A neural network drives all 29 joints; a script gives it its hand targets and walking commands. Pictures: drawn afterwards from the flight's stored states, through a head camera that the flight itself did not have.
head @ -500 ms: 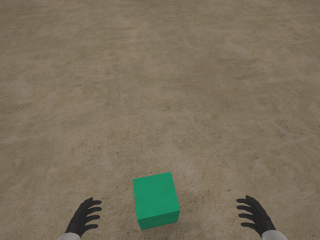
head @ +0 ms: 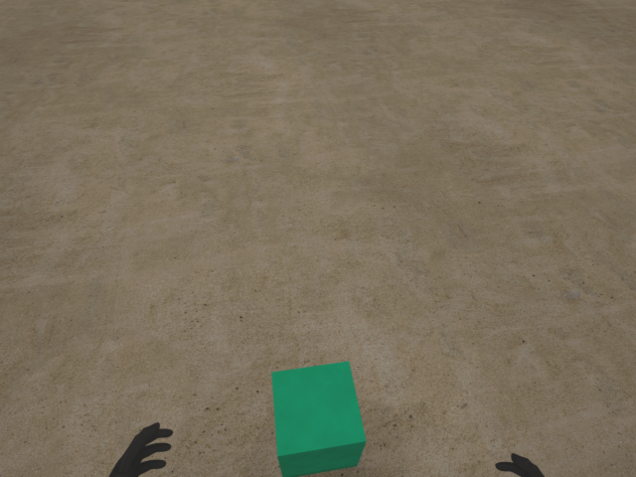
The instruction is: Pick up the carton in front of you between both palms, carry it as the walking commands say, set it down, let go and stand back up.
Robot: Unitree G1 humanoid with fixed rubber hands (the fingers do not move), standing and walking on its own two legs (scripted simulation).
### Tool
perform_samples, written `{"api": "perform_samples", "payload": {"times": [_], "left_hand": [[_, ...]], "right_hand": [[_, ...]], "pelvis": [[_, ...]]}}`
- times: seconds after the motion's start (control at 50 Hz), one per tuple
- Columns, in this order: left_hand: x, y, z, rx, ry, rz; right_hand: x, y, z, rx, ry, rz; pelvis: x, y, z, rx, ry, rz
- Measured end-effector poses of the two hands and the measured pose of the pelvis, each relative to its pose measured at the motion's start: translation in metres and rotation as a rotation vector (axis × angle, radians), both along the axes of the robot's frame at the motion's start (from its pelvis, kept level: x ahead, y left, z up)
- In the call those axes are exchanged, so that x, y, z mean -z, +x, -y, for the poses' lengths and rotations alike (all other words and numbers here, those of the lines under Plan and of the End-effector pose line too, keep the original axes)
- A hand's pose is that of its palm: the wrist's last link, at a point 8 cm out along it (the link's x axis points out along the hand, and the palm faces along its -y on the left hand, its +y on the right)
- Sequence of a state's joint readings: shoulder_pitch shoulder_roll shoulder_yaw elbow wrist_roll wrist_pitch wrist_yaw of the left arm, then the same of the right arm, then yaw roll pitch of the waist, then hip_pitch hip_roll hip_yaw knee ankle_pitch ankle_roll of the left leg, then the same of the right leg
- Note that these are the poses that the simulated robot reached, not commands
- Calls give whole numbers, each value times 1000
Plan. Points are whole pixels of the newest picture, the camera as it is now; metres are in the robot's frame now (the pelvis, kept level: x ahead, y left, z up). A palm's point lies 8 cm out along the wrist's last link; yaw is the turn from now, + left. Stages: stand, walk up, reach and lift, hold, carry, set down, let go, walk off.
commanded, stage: stand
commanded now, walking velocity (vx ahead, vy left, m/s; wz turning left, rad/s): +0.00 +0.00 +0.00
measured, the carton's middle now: (315, 420) +0.39 +0.02 -0.64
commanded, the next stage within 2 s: none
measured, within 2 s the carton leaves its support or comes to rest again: neither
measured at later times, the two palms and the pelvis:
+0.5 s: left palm out of the picture +0.07 +0.28 -0.12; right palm out of the picture +0.13 -0.23 -0.12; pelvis +0.03 +0.01 -0.01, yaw +4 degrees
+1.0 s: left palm out of the picture +0.00 +0.27 -0.13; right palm out of the picture +0.10 -0.24 -0.12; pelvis +0.02 +0.01 -0.01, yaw +6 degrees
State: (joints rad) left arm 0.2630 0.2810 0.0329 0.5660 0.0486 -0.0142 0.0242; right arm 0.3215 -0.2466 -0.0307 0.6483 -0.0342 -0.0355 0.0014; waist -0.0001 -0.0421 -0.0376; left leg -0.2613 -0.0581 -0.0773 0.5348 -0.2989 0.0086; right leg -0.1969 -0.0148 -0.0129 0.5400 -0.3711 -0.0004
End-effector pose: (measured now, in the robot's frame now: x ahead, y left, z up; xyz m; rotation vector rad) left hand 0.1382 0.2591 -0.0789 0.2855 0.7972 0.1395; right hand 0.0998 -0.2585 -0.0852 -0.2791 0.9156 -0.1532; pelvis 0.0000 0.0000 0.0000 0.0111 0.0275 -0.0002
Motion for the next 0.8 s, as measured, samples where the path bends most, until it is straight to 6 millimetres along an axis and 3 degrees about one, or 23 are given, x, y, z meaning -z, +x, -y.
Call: {"api": "perform_samples", "payload": {"times": [0.16, 0.4, 0.8], "left_hand": [[21, -24, -14, -76, 1, -98], [39, -51, -16, -152, -13, -202], [51, -106, -20, -215, -18, -350]], "right_hand": [[16, 11, -4, -14, -3, -62], [29, 36, -24, -51, 19, -75], [34, 11, -21, -56, -10, -174]], "pelvis": [[6, 20, -5, -29, -3, -41], [12, 33, -10, -56, -13, -47], [11, 24, -10, -93, -25, -20]]}}
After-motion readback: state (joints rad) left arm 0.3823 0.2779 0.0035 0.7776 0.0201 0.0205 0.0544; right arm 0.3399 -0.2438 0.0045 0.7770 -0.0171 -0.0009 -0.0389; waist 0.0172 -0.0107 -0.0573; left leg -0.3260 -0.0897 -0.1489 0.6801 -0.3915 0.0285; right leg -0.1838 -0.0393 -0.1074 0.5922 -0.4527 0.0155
